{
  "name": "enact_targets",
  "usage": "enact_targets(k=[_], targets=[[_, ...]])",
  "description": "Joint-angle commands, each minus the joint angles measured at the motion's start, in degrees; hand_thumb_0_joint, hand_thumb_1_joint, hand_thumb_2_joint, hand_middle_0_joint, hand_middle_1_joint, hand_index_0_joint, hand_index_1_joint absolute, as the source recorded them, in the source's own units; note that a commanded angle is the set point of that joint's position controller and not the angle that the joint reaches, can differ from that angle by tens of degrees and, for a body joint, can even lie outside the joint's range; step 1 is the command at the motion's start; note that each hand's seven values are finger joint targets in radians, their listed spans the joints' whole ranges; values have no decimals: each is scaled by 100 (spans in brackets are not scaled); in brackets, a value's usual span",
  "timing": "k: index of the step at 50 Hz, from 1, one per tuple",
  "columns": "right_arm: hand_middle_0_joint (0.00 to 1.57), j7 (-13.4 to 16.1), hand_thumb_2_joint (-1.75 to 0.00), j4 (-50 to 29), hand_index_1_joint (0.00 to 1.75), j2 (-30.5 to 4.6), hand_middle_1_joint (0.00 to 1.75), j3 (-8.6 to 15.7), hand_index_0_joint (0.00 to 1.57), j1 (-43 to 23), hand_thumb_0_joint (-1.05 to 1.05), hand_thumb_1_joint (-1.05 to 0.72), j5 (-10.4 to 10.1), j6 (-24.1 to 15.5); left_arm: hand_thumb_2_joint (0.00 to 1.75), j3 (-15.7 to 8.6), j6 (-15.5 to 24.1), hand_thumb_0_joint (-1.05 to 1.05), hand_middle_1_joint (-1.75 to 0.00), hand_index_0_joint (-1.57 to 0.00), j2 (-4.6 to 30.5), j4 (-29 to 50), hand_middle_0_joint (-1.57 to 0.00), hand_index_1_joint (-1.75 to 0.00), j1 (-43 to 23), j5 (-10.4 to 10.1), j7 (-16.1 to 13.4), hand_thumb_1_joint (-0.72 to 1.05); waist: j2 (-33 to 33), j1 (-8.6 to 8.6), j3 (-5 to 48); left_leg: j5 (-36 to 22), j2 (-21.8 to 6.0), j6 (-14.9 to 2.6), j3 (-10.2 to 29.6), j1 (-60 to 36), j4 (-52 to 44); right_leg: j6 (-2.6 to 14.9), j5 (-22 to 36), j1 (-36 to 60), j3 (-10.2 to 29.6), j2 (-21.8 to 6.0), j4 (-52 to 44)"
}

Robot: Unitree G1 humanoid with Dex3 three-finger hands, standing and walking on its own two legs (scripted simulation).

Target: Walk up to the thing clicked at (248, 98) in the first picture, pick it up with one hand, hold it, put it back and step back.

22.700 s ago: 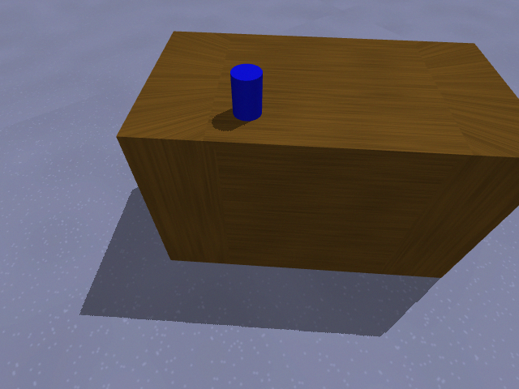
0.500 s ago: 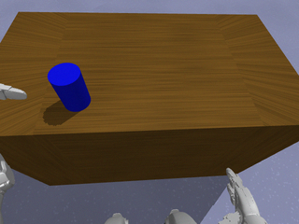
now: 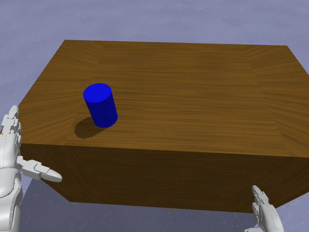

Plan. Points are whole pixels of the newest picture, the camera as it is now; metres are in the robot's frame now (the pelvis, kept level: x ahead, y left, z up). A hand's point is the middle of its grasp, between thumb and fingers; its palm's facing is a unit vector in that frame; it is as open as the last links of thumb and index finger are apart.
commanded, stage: sink last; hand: left
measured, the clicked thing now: (101, 106) +0.48 +0.19 +0.02
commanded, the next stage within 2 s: home in 0.60 s
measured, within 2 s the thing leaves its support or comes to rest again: neither
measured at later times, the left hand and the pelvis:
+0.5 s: hand (36, 217) +0.13 +0.21 +0.12, palm faces +0.33 -0.86 -0.38, open 17.4 cm; pelvis -0.04 -0.03 -0.01, yaw +2 degrees
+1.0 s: hand (63, 231) +0.13 +0.21 +0.01, palm faces +0.27 -0.93 -0.27, open 17.0 cm; pelvis -0.04 -0.02 -0.01, yaw +1 degrees
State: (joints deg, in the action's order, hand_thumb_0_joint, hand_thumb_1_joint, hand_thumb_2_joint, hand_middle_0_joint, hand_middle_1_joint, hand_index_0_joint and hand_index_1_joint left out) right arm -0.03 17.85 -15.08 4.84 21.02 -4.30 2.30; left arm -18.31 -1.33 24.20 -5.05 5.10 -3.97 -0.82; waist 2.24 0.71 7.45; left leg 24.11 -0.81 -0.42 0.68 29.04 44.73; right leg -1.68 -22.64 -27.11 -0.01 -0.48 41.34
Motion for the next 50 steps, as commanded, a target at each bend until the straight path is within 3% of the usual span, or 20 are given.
enact_targets(k=[1,5,8,10,11,15,16,18,20,24,26,31,35,37,40,42,45,47,48,50], targets=[[6,263,-6,-963,5,-894,5,682,5,-13,0,52,-11,-137,1,-1128,391,0,-4,-6,1765,2799,-6,-4,-319,-121,-360,-55,438,67,867,-2136,60,77,-232,-857,-630,197,1936,549,-264,66,-329],[6,339,-5,-1117,5,-484,5,368,5,9,0,54,42,-203,0,-494,408,0,-3,-6,837,3485,-5,-3,642,-163,-335,-53,489,53,578,-1904,92,58,-265,-791,-577,167,1764,442,-254,23,-291],[6,407,-5,-1275,5,-635,5,509,5,-149,0,55,93,-280,0,-255,450,0,-4,-6,544,3641,-5,-3,1486,-127,-297,-52,64,56,406,-1601,107,-3,-243,-703,-569,134,1499,353,-284,12,-317],[6,447,-4,-1217,5,-792,5,751,5,1,0,56,115,-315,0,-241,485,0,-3,-5,457,3873,-4,-3,1942,-127,-267,-50,-88,28,264,-1443,106,-23,-237,-668,-567,128,1350,205,-305,27,-301],[6,437,-4,-1173,5,-702,5,698,5,97,0,56,109,-330,0,-121,509,0,-4,-5,332,3971,-5,-3,2195,-138,-218,-50,-133,52,237,-1391,121,-28,-249,-664,-533,112,1309,175,-314,5,-307],[6,373,-4,-1513,5,-575,5,675,5,168,0,56,64,-390,0,-357,681,0,-3,-4,426,4598,-4,-2,2830,-184,-163,-50,-350,199,130,-1250,138,-54,-241,-449,-481,86,1111,163,-373,6,-281],[6,378,-4,-1507,5,-582,5,741,5,235,0,56,75,-390,0,-369,697,0,-4,-5,397,4467,-4,-3,2823,-172,-148,-50,-384,132,37,-1094,142,-59,-251,-394,-508,78,962,58,-371,16,-292],[6,383,-5,-1666,5,-460,5,609,5,230,0,54,95,-408,1,-365,788,0,-4,-5,409,4475,-5,-3,2443,-168,-155,-52,-430,41,-100,-772,143,-64,-248,-336,-539,60,630,-88,-329,-7,-354],[6,414,-5,-1566,5,-423,5,593,5,161,0,54,87,-444,1,-384,825,0,-5,-5,417,4233,-5,-4,2355,-186,-151,-52,-272,54,-476,-317,185,-59,-306,-132,-558,57,167,-314,-227,-63,-457],[6,453,-4,-1734,5,-661,5,875,5,24,0,55,117,-620,2,-649,1001,0,-5,-5,520,3971,-4,-4,2336,-195,-158,-52,-290,90,-594,211,219,-47,-281,49,-513,78,-718,-398,43,-165,-632],[6,406,-4,-1826,5,-453,5,653,5,91,0,55,114,-709,2,-647,1155,0,-5,-5,511,4083,-4,-4,2373,-183,-148,-52,-274,170,-496,225,236,-39,-289,44,-445,74,-875,-326,140,-200,-690],[6,346,-6,-1698,5,-456,5,661,5,304,0,51,108,-838,3,-821,1357,0,-6,-6,563,3743,-6,-6,2598,-178,-159,-57,-212,213,-320,17,208,-46,-253,33,-514,102,-428,-171,-80,-129,-463],[6,379,-6,-1605,5,-579,5,801,5,207,0,49,100,-872,4,-1034,1422,0,-6,-6,610,2973,-7,-6,2492,-219,-168,-59,-333,190,-474,199,197,-48,-234,146,-522,88,-718,-266,21,-148,-551],[13,403,-22,-1916,18,-701,18,812,13,71,0,33,112,-942,13,-895,1475,0,-7,-6,489,2759,-6,-7,2405,-216,-157,-43,-585,146,-324,58,172,-57,-217,32,-502,60,-506,-224,-11,-132,-531],[12,383,-46,-1790,17,-294,17,282,12,66,0,9,84,-963,11,-373,1500,0,-7,-6,147,2570,-6,-7,2448,-162,-159,-47,-289,211,-323,-67,189,-59,-235,23,-573,99,-216,-235,-136,-107,-346],[13,389,-49,-1757,18,-95,18,-15,13,-156,0,-7,110,-1008,12,41,1500,0,-8,-6,-103,2492,-6,-7,2366,-111,-161,-45,-322,208,-331,-34,183,-77,-215,28,-602,90,-218,-250,-186,-94,-293],[13,401,-52,-1501,19,166,19,-368,13,-72,0,-23,182,-1032,14,330,1471,0,-8,-7,-197,2355,-6,-8,2330,1,-189,-42,-87,204,-135,-270,190,-72,-226,37,-510,113,56,-241,-204,-75,-165],[14,418,-56,-1277,20,70,20,-300,14,58,0,-31,208,-1027,14,441,1423,0,-8,-7,-142,2467,-6,-8,2340,36,-192,-42,147,148,-119,-223,169,-57,-209,33,-546,152,88,-322,-237,-36,-90],[15,445,-60,-1270,21,-165,21,-113,15,254,0,-37,238,-1017,14,494,1358,0,-8,-7,-215,2104,-6,-8,2498,65,-203,-42,29,19,-54,-279,147,-55,-191,9,-509,152,160,-336,-248,-9,-50],[17,471,-73,-1308,25,-443,25,145,17,306,0,-53,270,-1018,12,500,1209,0,-7,-6,-239,1750,-6,-7,2618,84,-207,-45,-40,-57,15,-350,125,-42,-162,-2,-480,154,273,-335,-279,25,-11]])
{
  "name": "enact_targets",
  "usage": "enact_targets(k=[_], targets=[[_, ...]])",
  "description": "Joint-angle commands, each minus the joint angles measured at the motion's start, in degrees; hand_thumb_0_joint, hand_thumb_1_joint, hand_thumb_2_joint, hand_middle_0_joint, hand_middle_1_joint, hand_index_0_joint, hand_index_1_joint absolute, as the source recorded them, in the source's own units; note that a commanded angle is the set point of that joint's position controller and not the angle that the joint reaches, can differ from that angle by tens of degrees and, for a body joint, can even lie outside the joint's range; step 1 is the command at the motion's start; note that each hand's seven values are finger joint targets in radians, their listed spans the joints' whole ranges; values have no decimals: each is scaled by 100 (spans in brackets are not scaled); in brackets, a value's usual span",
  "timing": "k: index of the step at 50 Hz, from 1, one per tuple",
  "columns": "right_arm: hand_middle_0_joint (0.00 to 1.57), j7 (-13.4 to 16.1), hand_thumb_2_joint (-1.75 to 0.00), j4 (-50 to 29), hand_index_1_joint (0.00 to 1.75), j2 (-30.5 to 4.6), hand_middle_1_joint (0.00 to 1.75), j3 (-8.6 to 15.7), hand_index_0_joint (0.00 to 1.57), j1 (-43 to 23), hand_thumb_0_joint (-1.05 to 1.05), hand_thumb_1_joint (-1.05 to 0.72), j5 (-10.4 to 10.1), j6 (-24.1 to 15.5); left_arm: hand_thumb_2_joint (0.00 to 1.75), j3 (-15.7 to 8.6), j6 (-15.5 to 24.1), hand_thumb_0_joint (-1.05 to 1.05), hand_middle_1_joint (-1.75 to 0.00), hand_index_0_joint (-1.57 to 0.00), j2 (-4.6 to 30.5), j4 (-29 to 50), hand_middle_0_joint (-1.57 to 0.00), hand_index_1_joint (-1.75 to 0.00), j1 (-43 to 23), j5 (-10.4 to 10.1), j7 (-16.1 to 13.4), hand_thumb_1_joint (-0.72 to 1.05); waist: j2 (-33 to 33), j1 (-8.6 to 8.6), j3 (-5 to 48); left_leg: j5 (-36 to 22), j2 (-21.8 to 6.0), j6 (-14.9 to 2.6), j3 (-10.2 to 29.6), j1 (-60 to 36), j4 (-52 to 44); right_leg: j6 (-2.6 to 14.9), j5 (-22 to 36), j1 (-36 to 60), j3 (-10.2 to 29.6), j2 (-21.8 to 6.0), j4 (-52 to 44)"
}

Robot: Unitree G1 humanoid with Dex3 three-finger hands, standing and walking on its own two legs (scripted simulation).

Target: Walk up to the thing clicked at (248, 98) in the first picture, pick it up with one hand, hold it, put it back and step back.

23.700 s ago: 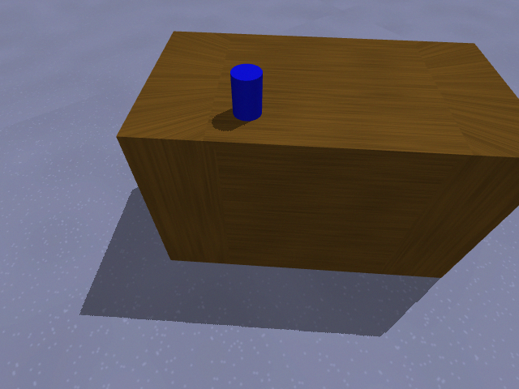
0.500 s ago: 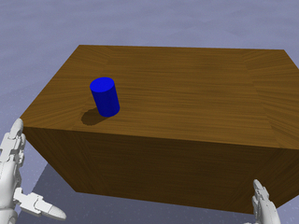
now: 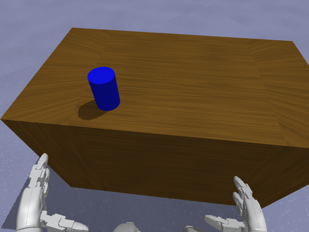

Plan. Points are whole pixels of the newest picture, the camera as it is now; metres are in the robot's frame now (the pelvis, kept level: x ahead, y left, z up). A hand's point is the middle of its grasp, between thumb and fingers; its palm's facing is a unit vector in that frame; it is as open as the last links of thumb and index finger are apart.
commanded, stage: home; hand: left
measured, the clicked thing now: (105, 89) +0.53 +0.20 +0.03
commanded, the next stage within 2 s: none
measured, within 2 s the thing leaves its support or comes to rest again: neither
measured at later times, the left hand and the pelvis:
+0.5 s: hand (94, 196) +0.21 +0.18 -0.06, palm faces +0.09 -0.97 -0.22, open 17.3 cm; pelvis +0.03 +0.01 -0.01, yaw -1 degrees
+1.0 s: hand (96, 199) +0.20 +0.18 -0.06, palm faces +0.09 -0.97 -0.22, open 17.2 cm; pelvis +0.03 +0.00 -0.02, yaw -1 degrees
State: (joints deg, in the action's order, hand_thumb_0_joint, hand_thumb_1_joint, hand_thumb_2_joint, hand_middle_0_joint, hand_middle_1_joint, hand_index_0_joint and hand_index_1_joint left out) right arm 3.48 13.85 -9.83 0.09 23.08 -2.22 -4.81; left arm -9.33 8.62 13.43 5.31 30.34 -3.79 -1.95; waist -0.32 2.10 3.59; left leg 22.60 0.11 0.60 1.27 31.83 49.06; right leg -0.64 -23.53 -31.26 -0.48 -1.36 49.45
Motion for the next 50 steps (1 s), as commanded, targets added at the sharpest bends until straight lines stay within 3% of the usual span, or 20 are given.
enact_targets(k=[1,2,4,7,9,10,11,12,13,14,15,17,23,27,30,41,42,43,47,50], targets=[[18,127,-76,-806,26,-983,26,669,18,150,0,-61,63,-283,11,-501,188,0,-7,-6,989,989,-6,-7,-104,66,-116,-47,420,-126,503,-238,20,-121,-204,-250,-920,79,412,98,-238,132,-768],[19,136,-82,-825,28,-1047,28,773,19,151,0,-69,74,-267,11,-314,101,0,-7,-6,836,655,-6,-7,-62,101,-107,-47,423,-260,502,-279,-4,-107,-188,-280,-897,78,472,0,-256,162,-694],[20,147,-89,-902,30,-1057,30,822,20,-23,0,-85,75,-237,8,-1,-26,0,-6,-5,613,451,-5,-6,-252,120,-112,-51,246,-325,504,-404,-21,-107,-144,-251,-817,87,566,-70,-272,180,-619],[20,107,-90,-1215,30,-762,30,420,20,-280,0,-90,71,-234,6,572,-193,0,-6,-5,138,-122,-5,-6,-371,174,-92,-54,80,-295,597,-805,-99,-66,-52,-165,-663,110,787,-124,-294,189,-414],[20,90,-90,-1315,30,-569,30,166,20,-247,0,-90,58,-174,7,670,-203,0,-6,-5,286,207,-5,-6,-880,212,-138,-52,270,-213,774,-796,-126,-35,-2,-195,-692,124,769,-61,-308,184,-340],[20,101,-90,-1549,30,-516,30,88,20,-336,0,-90,69,-153,8,724,-258,0,-6,-5,226,-18,-5,-6,-748,227,-157,-51,204,-190,967,-866,-78,-45,-76,-229,-609,116,825,52,-285,156,-370],[20,127,-90,-1560,30,-636,30,211,20,-163,0,-90,88,-129,8,703,-314,0,-6,-5,242,-141,-5,-6,-722,239,-179,-51,108,-264,1053,-918,-90,-43,-89,-268,-597,110,878,62,-291,177,-343],[20,134,-90,-1576,30,-628,30,154,20,-109,0,-90,98,-80,8,587,-333,0,-6,-5,424,83,-5,-6,-817,238,-221,-50,319,-161,1205,-1027,-72,-26,-110,-278,-578,127,967,176,-267,150,-317],[20,155,-90,-1430,30,-648,30,180,20,155,0,-90,111,-19,9,495,-368,0,-6,-6,566,42,-5,-6,-813,244,-255,-49,497,-180,1121,-1024,-44,-26,-174,-261,-529,127,998,144,-232,132,-330],[20,168,-90,-1495,30,-631,30,128,20,123,0,-90,118,23,8,419,-417,0,-6,-5,629,-21,-5,-6,-652,242,-266,-51,455,-89,1163,-1160,-38,-26,-196,-282,-477,129,1093,215,-218,122,-336],[20,182,-90,-1666,30,-771,30,262,20,61,0,-90,116,53,8,495,-505,0,-6,-5,473,-416,-5,-6,-355,240,-270,-50,260,-132,1170,-1293,-36,-28,-227,-248,-434,122,1230,288,-200,120,-336],[20,175,-90,-1451,30,-717,30,238,20,176,0,-90,139,174,8,331,-566,0,-6,-5,680,-55,-5,-6,-510,210,-310,-51,657,-36,1091,-1352,-11,0,-272,-181,-400,145,1276,224,-167,112,-328],[20,146,-90,-1733,30,-804,30,318,20,-36,0,-90,110,350,7,819,-759,0,-6,-5,135,-400,-5,-6,-256,181,-259,-53,7,-172,650,-1155,-56,-46,-239,25,-378,118,1125,-28,-219,155,-372],[20,147,-90,-1906,30,-747,30,277,20,113,0,-90,76,427,8,687,-723,0,-6,-5,396,174,-5,-6,-711,194,-249,-51,-122,-238,956,-1337,-55,-83,-261,-161,-260,64,1410,3,-169,145,-328],[20,176,-90,-2054,30,-817,30,362,20,243,0,-90,81,484,8,614,-766,0,-6,-5,386,-92,-5,-6,-478,212,-255,-51,-259,-265,1080,-1441,-23,-101,-303,-159,-150,33,1640,45,-126,117,-297],[20,183,-90,-2008,30,-737,30,249,20,287,0,-90,90,622,8,592,-846,0,-6,-5,413,242,-5,-6,-504,210,-310,-51,253,-179,965,-1095,-26,-62,-294,10,-215,105,1175,-133,-122,116,-225],[20,185,-90,-2072,30,-707,30,253,20,213,0,-90,91,642,8,565,-832,0,-6,-5,471,359,-5,-6,-469,208,-316,-51,277,-106,1028,-1102,-21,-52,-273,68,-214,119,1142,-107,-136,116,-198],[20,182,-90,-2164,30,-775,30,319,20,213,0,-90,92,656,7,650,-854,0,-6,-5,335,92,-5,-6,-287,203,-310,-52,169,-184,997,-1159,-22,-57,-280,68,-173,104,1218,-85,-142,119,-208],[20,198,-90,-2140,30,-738,30,267,20,254,0,-90,90,690,8,571,-817,0,-6,-5,488,416,-5,-6,-552,201,-333,-51,80,-178,915,-1054,-30,-74,-271,115,-165,88,1136,-191,-137,130,-197],[20,209,-90,-2266,30,-792,30,329,20,212,0,-90,85,690,9,654,-821,0,-6,-5,365,203,-5,-6,-399,215,-334,-50,-29,-213,913,-884,-38,-85,-276,98,-179,83,970,-246,-126,136,-213]])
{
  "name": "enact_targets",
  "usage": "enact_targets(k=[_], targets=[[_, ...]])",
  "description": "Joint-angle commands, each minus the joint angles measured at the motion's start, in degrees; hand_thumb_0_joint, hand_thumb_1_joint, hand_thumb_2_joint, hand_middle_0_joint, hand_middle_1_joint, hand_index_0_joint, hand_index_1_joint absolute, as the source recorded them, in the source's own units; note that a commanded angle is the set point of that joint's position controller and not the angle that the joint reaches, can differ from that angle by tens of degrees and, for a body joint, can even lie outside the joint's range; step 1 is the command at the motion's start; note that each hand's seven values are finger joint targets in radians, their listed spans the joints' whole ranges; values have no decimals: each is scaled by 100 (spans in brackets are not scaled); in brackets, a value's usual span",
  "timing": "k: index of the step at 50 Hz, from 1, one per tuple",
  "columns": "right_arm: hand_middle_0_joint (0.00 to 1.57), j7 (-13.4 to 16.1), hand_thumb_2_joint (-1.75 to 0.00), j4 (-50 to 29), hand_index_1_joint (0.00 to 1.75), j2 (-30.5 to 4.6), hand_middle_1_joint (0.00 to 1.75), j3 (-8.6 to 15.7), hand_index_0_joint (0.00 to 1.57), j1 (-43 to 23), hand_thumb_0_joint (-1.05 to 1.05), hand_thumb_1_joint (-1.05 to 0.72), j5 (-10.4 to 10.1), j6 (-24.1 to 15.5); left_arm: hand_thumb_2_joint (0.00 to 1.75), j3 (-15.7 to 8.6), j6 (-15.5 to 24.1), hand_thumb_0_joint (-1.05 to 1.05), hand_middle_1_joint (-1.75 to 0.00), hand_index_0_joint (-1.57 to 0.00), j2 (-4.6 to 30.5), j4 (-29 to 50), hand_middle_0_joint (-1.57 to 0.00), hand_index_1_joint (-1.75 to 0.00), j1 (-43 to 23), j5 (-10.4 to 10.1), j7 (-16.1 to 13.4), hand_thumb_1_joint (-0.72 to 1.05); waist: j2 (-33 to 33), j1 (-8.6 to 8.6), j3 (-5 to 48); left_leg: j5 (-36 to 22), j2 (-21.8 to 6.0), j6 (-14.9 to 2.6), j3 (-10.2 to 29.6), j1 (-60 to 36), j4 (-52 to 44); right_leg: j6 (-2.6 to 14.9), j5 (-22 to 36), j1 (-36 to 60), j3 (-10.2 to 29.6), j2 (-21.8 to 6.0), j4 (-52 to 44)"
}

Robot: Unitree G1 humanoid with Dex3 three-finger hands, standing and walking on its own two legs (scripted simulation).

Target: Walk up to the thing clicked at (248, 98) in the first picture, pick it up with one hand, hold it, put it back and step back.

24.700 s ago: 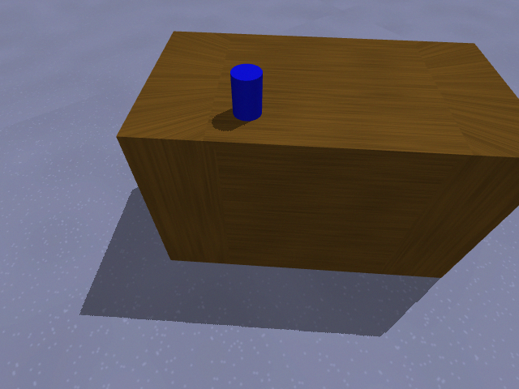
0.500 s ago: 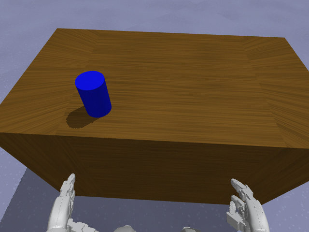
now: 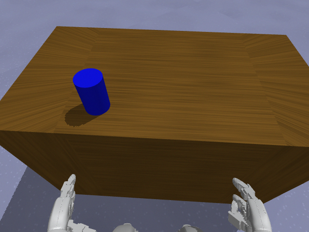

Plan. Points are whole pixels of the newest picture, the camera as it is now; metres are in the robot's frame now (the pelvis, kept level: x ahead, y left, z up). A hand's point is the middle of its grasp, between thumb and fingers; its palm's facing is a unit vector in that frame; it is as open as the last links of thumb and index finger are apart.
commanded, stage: home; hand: left
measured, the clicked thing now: (93, 92) +0.50 +0.21 +0.05
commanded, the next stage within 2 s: stand in 1.58 s
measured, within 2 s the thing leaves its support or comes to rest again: neither
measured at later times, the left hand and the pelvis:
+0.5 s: hand (87, 219) +0.16 +0.18 -0.05, palm faces +0.12 -0.97 -0.23, open 17.1 cm; pelvis -0.01 +0.00 +0.00, yaw +0 degrees
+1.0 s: hand (85, 217) +0.16 +0.18 -0.05, palm faces +0.12 -0.97 -0.23, open 17.2 cm; pelvis -0.01 +0.00 +0.00, yaw +0 degrees
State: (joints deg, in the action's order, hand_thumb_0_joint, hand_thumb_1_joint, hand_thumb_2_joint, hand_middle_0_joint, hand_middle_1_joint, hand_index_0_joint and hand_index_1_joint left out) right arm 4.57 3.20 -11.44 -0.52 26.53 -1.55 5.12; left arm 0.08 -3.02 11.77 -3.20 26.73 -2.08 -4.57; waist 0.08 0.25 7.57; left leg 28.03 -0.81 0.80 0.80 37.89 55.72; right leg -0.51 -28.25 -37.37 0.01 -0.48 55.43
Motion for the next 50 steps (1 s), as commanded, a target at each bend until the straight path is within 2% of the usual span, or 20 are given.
enact_targets(k=[1,4,9,10,11,12,19,20,21,22,23,25,29,32,35,39,42,43,46,50], targets=[[20,101,-90,-1111,30,-614,30,382,20,-26,0,-90,22,-283,8,-302,364,0,-6,-5,569,1121,-5,-6,-133,31,-74,-50,32,-44,500,-1414,63,-106,-228,-473,-834,80,1443,363,-168,37,-808],[20,99,-90,-1260,30,-608,30,376,20,38,0,-90,15,-274,9,-285,349,0,-6,-5,513,1064,-5,-6,0,46,-65,-50,-133,-58,631,-1486,81,-125,-260,-484,-756,53,1568,415,-142,28,-804],[20,115,-90,-1203,30,-589,30,339,20,-63,0,-90,15,-240,9,-361,390,0,-6,-5,663,1221,-5,-6,-192,39,-85,-49,-62,-22,385,-975,113,-139,-310,-311,-793,43,1063,247,-83,-16,-965],[20,113,-90,-1252,30,-606,30,363,20,-77,0,-90,22,-267,9,-328,365,0,-6,-5,558,990,-5,-6,-31,38,-78,-49,-112,-43,345,-927,110,-144,-298,-274,-795,39,1018,266,-89,-12,-959],[20,110,-90,-1202,30,-563,30,296,20,-101,0,-90,28,-272,10,-362,396,0,-6,-6,653,1297,-6,-7,-206,37,-99,-48,47,23,408,-927,116,-132,-307,-288,-803,63,1010,278,-73,-14,-943],[20,118,-90,-1226,30,-605,30,368,20,-52,0,-90,22,-277,10,-304,375,0,-6,-6,529,1010,-6,-7,0,44,-88,-48,-6,-39,413,-945,104,-135,-307,-321,-810,68,1031,244,-85,2,-900],[20,134,-90,-1217,30,-597,30,325,20,-51,0,-90,23,-243,10,-327,406,0,-7,-6,644,1295,-6,-7,-120,35,-125,-47,42,-23,466,-947,104,-135,-298,-287,-790,73,1032,242,-84,2,-897],[20,134,-90,-1293,30,-573,30,310,20,-101,0,-90,34,-238,10,-242,392,0,-7,-6,498,1068,-6,-7,26,45,-128,-48,-35,-16,445,-916,93,-129,-266,-261,-826,76,976,238,-125,27,-866],[20,134,-90,-1206,30,-608,30,354,20,-89,0,-90,21,-236,9,-307,410,0,-6,-6,587,1215,-6,-6,-44,33,-141,-48,45,29,375,-874,87,-120,-261,-267,-873,94,914,215,-138,29,-851],[20,139,-90,-1321,30,-650,30,391,20,-126,0,-90,30,-246,9,-208,379,0,-6,-5,438,892,-6,-6,127,39,-130,-49,-68,-28,331,-795,90,-130,-263,-224,-868,79,852,198,-145,34,-899],[20,131,-90,-1238,30,-568,30,300,20,-82,0,-90,30,-249,9,-317,414,0,-6,-5,583,1257,-6,-6,-90,38,-147,-49,41,31,394,-852,79,-120,-239,-266,-885,96,883,211,-153,50,-862],[20,138,-90,-1340,30,-641,30,402,20,-6,0,-90,33,-238,9,-234,402,0,-6,-5,490,1099,-5,-6,-3,48,-137,-49,-48,-60,543,-1070,80,-121,-262,-370,-821,75,1136,257,-146,55,-834],[20,145,-90,-1234,30,-554,30,342,20,22,0,-90,24,-210,8,-352,432,0,-6,-5,657,1283,-5,-6,-146,62,-159,-51,89,2,575,-1120,94,-102,-275,-367,-797,87,1168,247,-134,43,-803],[20,136,-90,-1292,30,-633,30,397,20,-32,0,-90,29,-249,9,-211,389,0,-6,-5,439,1017,-5,-6,7,55,-152,-50,-29,-55,457,-1019,72,-111,-252,-327,-841,86,1070,188,-153,62,-795],[20,137,-90,-1225,30,-550,30,320,20,-3,0,-90,21,-208,9,-315,445,0,-6,-5,642,1349,-5,-6,-148,52,-171,-49,117,14,462,-1013,78,-96,-233,-339,-869,101,1017,217,-167,52,-793],[20,131,-90,-1270,30,-634,30,379,20,-65,0,-90,25,-238,9,-230,416,0,-6,-6,517,1137,-6,-6,15,50,-161,-49,58,9,373,-844,79,-104,-234,-278,-924,103,877,147,-175,71,-814],[20,124,-90,-1301,30,-629,30,380,20,-46,0,-90,18,-228,9,-249,404,0,-6,-5,457,1007,-5,-6,111,49,-162,-49,-58,10,372,-890,64,-102,-215,-263,-912,99,904,202,-197,77,-791],[20,129,-90,-1276,30,-593,30,358,20,-28,0,-90,20,-218,8,-352,439,0,-6,-5,645,1389,-5,-6,-102,53,-173,-51,189,65,597,-1011,81,-92,-228,-312,-872,121,1016,256,-161,60,-755],[20,140,-90,-1284,30,-620,30,411,20,12,0,-90,16,-215,8,-273,452,0,-6,-5,597,1305,-5,-6,-101,54,-169,-51,-8,-45,532,-1214,75,-109,-248,-393,-800,91,1240,243,-151,65,-756],[20,133,-90,-1298,30,-566,30,339,20,-1,0,-90,26,-208,8,-213,418,0,-6,-5,480,1119,-5,-6,36,62,-154,-51,-18,10,500,-1222,85,-111,-261,-320,-777,82,1255,265,-143,46,-789]])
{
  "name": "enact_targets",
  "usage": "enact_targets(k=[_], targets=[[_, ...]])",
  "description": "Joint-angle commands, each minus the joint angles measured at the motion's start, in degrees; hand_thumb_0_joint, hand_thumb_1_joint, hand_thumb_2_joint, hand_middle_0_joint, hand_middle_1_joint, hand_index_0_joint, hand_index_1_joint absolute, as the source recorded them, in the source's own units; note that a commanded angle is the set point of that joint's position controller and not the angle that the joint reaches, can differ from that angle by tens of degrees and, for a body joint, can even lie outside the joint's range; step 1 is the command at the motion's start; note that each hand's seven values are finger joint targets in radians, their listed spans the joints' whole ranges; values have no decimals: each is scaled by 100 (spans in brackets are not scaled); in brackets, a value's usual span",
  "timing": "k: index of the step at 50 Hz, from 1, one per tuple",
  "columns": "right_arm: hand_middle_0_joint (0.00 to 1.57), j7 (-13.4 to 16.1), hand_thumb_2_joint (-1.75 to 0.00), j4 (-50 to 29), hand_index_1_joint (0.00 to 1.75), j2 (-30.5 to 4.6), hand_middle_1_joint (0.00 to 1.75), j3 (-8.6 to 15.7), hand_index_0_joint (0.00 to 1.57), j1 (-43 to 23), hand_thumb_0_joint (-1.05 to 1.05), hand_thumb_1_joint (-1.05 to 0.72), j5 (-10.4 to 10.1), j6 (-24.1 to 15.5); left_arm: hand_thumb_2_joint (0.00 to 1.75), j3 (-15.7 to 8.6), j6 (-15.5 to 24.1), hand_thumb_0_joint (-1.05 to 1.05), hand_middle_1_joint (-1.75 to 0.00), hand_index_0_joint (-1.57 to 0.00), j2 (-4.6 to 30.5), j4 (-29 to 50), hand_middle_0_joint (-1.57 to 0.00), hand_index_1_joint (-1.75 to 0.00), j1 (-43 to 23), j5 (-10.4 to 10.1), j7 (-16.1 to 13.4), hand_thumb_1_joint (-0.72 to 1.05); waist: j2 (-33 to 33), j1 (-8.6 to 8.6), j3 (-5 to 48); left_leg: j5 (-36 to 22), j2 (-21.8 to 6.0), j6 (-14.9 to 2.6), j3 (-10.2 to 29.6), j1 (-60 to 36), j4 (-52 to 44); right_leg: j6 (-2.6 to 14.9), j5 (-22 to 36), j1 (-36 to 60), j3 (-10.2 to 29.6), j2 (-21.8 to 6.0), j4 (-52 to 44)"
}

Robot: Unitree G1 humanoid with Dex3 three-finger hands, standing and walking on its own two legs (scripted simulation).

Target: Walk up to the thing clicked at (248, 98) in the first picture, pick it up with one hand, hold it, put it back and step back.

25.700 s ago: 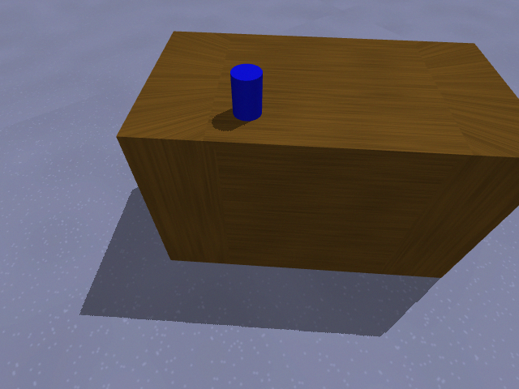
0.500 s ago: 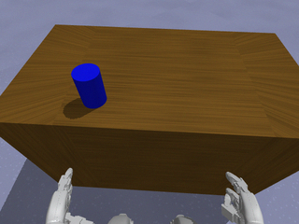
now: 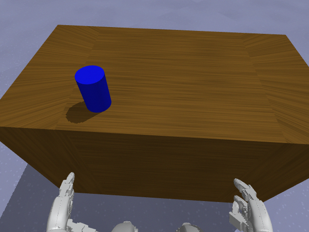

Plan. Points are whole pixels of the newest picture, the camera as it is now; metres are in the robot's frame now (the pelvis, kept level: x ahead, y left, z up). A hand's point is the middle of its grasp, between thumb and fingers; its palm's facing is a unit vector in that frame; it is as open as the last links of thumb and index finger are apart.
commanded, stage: home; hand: left
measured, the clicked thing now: (94, 90) +0.50 +0.21 +0.05
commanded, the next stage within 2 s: stand in 0.58 s
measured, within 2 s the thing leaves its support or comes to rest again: neither
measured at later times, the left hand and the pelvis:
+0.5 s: hand (77, 227) +0.15 +0.21 -0.09, palm faces -0.05 -0.93 -0.37, open 17.3 cm; pelvis -0.01 +0.00 +0.01, yaw +0 degrees
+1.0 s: hand out of the picture +0.04 +0.23 -0.10, palm faces -0.01 -0.94 -0.33, open 12.4 cm; pelvis -0.01 -0.01 +0.06, yaw +1 degrees
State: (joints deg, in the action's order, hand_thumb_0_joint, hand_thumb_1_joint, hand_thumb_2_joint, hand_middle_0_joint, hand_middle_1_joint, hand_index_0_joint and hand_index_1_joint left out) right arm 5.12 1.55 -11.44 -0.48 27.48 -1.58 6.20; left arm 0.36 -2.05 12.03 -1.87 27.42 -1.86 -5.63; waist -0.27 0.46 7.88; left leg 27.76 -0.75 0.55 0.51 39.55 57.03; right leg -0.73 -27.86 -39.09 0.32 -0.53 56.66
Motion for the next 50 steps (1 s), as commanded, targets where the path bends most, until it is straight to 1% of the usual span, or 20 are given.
enact_targets(k=[1,3,4,5,7,8,9,10,12,16,17,18,19,21,24,32,34,37,44,50], targets=[[20,72,-90,-1140,30,-617,30,384,20,-95,0,-90,30,-314,9,-225,304,0,-6,-5,400,861,-5,-6,68,36,-52,-50,15,-29,383,-1147,73,-77,-224,-489,-968,108,1159,399,-200,75,-895],[20,65,-90,-1123,30,-582,30,352,20,-65,0,-90,31,-292,8,-262,320,0,-6,-5,462,976,-5,-6,9,51,-58,-52,101,2,482,-1230,67,-59,-203,-525,-971,122,1203,404,-218,82,-843],[20,124,-90,304,30,-867,30,388,20,-601,0,-90,-21,-337,9,-550,286,0,-6,-5,734,1281,-5,-6,86,78,-162,-49,97,-30,625,-1224,44,-57,-33,-660,-905,118,1238,574,-273,200,-897],[20,153,-90,115,30,-822,30,336,20,-544,0,-90,-47,-405,8,-381,230,0,-6,-5,589,1229,-5,-6,168,74,-174,-51,42,-118,451,-1147,74,-78,-99,-635,-911,105,1209,561,-243,174,-1001],[20,167,-90,187,30,-764,30,305,20,-682,0,-90,-52,-519,8,-226,136,0,-6,-5,388,953,-5,-6,378,65,-206,-51,-26,-114,410,-1169,56,-79,-98,-605,-907,106,1243,605,-235,162,-1002],[20,179,-90,356,30,-727,30,269,20,-718,0,-90,-57,-539,8,-307,159,0,-6,-5,599,1448,-5,-6,-4,48,-236,-50,173,-81,426,-1153,51,-80,-94,-612,-922,121,1240,582,-235,152,-1004],[20,196,-90,507,30,-744,30,291,20,-767,0,-90,-50,-558,8,-246,123,0,-6,-5,473,1076,-5,-6,180,78,-247,-51,228,-157,329,-1188,47,-79,-118,-637,-914,129,1274,530,-222,156,-1022],[20,222,-90,592,30,-780,30,300,20,-826,0,-90,-49,-590,9,-286,126,0,-7,-5,616,1353,-5,-7,-13,75,-275,-50,304,-120,275,-1139,20,-69,-93,-644,-980,137,1194,481,-259,165,-1002],[20,228,-90,832,30,-783,30,303,20,-909,0,-90,-22,-666,8,-227,91,0,-6,-5,526,1242,-5,-6,11,87,-294,-51,399,-203,288,-1269,-25,-56,-33,-745,-989,153,1283,476,-298,184,-942],[20,253,-90,1035,30,-781,30,313,20,-1103,0,-90,-10,-822,6,-219,-41,0,-6,-5,501,1170,-5,-6,137,97,-318,-54,259,-171,417,-1435,0,-61,-11,-815,-951,131,1420,642,-338,185,-1005],[20,263,-90,1118,30,-788,30,320,20,-1081,0,-90,-7,-850,6,-330,-48,0,-6,-5,649,1420,-5,-6,-35,92,-343,-54,329,-149,471,-1480,7,-64,-29,-839,-924,128,1477,659,-323,173,-1017],[20,7,-90,2583,30,-1621,30,520,20,-1423,0,-90,778,-827,4,-542,173,0,-5,-5,1519,-591,-5,-5,-896,827,-47,-57,161,-84,-280,-2234,-309,-351,439,-1701,-1191,467,1829,998,94,-153,-979],[20,-100,-90,2814,30,-1697,30,610,20,-1343,0,-90,819,-783,6,-589,297,0,-6,-5,1532,-1375,-5,-6,-681,823,107,-54,78,-91,117,-2387,-301,-486,380,-1911,-1045,512,1951,1202,176,-206,-1040],[20,-234,-90,2912,30,-1584,30,551,20,-1552,0,-90,728,-781,9,-492,409,0,-7,-6,1496,-1706,-6,-7,-798,742,226,-49,-101,-60,-94,-2008,-208,-579,472,-1404,-1125,644,1785,1443,461,-269,-1223],[20,-398,-90,3220,30,-1579,30,525,20,-1650,0,-90,482,-839,7,-428,529,0,-6,-5,1598,-2249,-5,-6,-1109,530,372,-53,-245,-28,-157,-1324,-152,-539,401,-1562,-1381,651,1470,1545,655,-361,-1525],[20,-465,-90,4105,30,-1615,30,552,20,-1811,0,-90,450,-836,5,-430,534,0,-6,-5,1734,-3601,-5,-5,-1522,455,403,-55,137,-19,-601,-963,-291,-494,701,-1804,-2095,537,1095,1624,685,-327,-2000],[20,-460,-90,4294,30,-1672,30,553,20,-1819,0,-90,431,-837,6,-423,539,0,-6,-5,1764,-3907,-5,-6,-1478,434,400,-54,223,6,-577,-1100,-364,-491,761,-1862,-2264,517,1316,1901,604,-318,-2080],[20,-446,-90,4576,30,-1692,30,524,20,-1833,0,-90,398,-832,30,-414,533,0,-30,-20,1835,-4295,-20,-30,-1530,404,406,-30,131,3,-587,-1226,-363,-433,720,-2041,-2482,503,1428,2111,636,-371,-2343],[20,-419,-90,5215,30,-1728,30,428,20,-1820,0,-90,344,-785,86,-347,506,0,-30,-20,1898,-5042,-20,-30,-1689,340,401,26,74,-89,-755,-1453,-368,-303,581,-2652,-2884,411,1627,2330,753,-567,-3174],[20,-399,-90,5612,30,-1771,30,375,20,-1847,0,-90,319,-797,90,-287,486,0,-30,-20,1864,-5507,-20,-30,-1838,285,397,74,14,-78,-810,-1953,-478,-236,582,-2885,-3375,305,2035,2785,617,-558,-3491]])
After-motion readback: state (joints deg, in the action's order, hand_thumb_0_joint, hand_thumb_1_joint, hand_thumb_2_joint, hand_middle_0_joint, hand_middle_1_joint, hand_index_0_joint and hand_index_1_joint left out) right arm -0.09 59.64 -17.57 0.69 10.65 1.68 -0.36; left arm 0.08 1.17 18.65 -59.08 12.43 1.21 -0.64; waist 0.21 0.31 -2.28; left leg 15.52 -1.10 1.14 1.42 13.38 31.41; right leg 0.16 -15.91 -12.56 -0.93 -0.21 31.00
